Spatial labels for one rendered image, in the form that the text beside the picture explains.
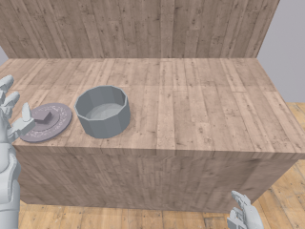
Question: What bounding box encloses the pot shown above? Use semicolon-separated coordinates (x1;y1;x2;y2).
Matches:
73;85;131;139

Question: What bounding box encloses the knob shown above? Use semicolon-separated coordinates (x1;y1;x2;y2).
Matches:
33;110;52;124

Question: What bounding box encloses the robot left forearm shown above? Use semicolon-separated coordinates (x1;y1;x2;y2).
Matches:
0;143;21;229

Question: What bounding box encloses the table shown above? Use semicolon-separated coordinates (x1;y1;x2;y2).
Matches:
0;0;305;214

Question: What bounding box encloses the robot right hand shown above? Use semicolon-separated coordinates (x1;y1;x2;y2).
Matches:
227;190;264;229

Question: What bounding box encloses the robot left hand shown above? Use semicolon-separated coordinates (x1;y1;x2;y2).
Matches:
0;74;36;145

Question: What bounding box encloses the lid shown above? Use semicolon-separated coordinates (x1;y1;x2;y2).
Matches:
19;102;72;143

